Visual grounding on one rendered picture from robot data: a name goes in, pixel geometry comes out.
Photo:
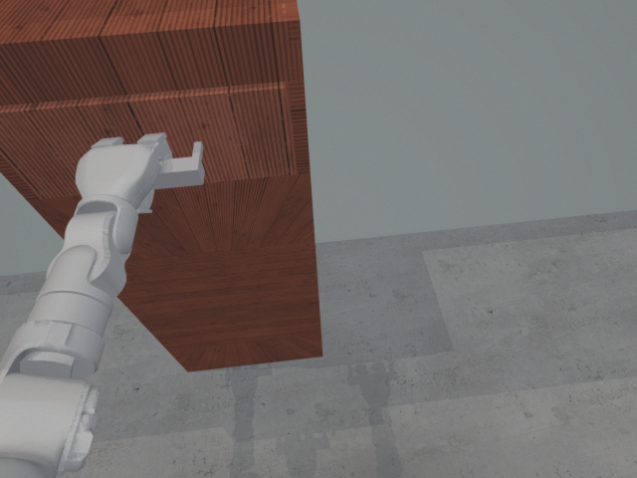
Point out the left robot hand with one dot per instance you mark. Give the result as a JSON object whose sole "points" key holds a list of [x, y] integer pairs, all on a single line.
{"points": [[126, 171]]}

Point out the robot left upper arm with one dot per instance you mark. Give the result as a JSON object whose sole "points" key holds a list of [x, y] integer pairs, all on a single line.
{"points": [[47, 424]]}

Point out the cabinet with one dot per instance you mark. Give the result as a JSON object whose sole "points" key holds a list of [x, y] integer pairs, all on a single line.
{"points": [[223, 274]]}

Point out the handle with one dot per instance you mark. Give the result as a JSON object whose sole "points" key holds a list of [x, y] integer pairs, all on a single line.
{"points": [[183, 171]]}

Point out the left robot forearm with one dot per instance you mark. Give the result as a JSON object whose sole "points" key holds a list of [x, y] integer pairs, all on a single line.
{"points": [[63, 335]]}

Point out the drawer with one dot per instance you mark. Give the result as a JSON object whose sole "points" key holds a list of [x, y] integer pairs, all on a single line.
{"points": [[245, 131]]}

